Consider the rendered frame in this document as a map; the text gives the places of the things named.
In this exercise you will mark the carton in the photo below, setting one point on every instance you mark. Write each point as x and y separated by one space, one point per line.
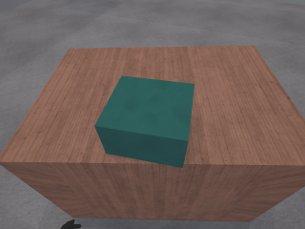
147 119

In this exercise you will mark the robot left hand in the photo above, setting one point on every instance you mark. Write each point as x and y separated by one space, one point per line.
70 225

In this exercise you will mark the pedestal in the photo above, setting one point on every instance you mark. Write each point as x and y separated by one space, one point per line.
245 153

